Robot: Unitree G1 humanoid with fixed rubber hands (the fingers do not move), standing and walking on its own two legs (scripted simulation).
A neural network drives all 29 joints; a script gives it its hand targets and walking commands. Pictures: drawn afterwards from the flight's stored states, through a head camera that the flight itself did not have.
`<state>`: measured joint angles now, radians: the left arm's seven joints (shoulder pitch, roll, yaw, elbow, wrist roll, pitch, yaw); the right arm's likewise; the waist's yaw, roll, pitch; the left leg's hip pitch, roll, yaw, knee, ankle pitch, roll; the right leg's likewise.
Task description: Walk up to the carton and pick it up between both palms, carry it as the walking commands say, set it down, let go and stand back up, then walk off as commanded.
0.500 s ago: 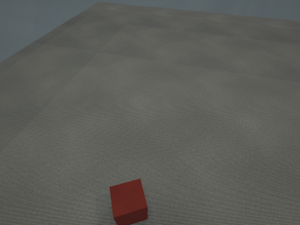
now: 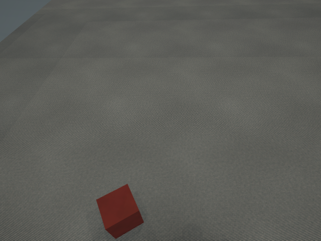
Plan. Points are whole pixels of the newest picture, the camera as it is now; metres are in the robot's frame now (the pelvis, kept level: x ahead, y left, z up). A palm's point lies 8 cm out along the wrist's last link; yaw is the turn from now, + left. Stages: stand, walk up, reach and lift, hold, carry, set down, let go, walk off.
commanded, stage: walk off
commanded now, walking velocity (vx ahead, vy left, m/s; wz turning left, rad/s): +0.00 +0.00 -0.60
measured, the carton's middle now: (121, 211) +0.39 +0.27 -0.66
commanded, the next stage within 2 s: none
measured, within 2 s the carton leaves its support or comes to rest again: neither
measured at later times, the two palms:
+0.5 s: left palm out of the picture +0.13 +0.25 -0.12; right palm out of the picture -0.06 -0.23 -0.11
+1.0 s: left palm out of the picture +0.12 +0.15 -0.09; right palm out of the picture -0.14 -0.32 -0.13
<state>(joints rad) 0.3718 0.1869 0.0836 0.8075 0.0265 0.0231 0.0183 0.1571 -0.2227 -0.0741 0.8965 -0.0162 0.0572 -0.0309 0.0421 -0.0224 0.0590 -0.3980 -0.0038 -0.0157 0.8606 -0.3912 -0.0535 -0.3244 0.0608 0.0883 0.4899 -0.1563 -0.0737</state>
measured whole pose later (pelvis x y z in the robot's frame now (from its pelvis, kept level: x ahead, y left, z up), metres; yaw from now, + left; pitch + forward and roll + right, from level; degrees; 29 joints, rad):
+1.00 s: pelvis -0.07 -0.04 +0.01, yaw -35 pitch -1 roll +4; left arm 0.30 0.22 0.05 0.78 0.00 0.00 0.00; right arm 0.17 -0.29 -0.07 0.82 -0.02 0.08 -0.01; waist 0.02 0.03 0.09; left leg -0.49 0.07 -0.03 1.04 -0.29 -0.09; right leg -0.20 0.08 0.11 0.41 -0.19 -0.09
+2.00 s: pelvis -0.12 +0.01 +0.00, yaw -71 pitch -1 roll +3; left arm 0.19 0.26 0.06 0.76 0.01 0.03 -0.01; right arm 0.21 -0.31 -0.07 0.81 -0.02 0.06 0.00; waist -0.02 0.02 0.11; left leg -0.46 0.09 0.01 1.02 -0.36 -0.09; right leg -0.25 0.05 0.08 0.46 -0.18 -0.06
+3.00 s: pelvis -0.13 +0.07 +0.00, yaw -94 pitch -2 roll +1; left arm 0.12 0.17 0.01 0.92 0.02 0.01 0.02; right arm 0.23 -0.24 -0.05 0.94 -0.01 0.05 -0.01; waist -0.03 0.02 0.10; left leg -0.24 0.06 0.04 0.62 -0.38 -0.03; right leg -0.16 0.02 -0.01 0.44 -0.24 -0.04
